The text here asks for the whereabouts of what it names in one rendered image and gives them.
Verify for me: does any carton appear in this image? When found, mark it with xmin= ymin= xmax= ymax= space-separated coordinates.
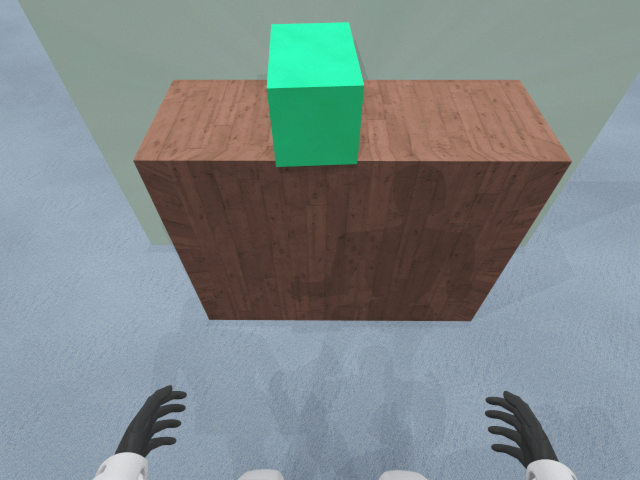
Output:
xmin=267 ymin=22 xmax=364 ymax=167

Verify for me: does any right robot hand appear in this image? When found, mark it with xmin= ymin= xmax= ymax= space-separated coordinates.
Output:
xmin=485 ymin=391 xmax=559 ymax=470

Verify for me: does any robot right forearm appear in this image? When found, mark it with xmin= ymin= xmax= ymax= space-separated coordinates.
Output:
xmin=526 ymin=459 xmax=577 ymax=480

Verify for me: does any robot left forearm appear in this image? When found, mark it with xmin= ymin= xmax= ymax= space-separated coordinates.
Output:
xmin=92 ymin=452 xmax=148 ymax=480

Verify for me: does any pedestal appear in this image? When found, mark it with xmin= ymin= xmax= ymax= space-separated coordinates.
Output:
xmin=133 ymin=80 xmax=572 ymax=321

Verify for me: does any left robot hand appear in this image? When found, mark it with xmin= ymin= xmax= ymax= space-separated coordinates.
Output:
xmin=114 ymin=385 xmax=187 ymax=458

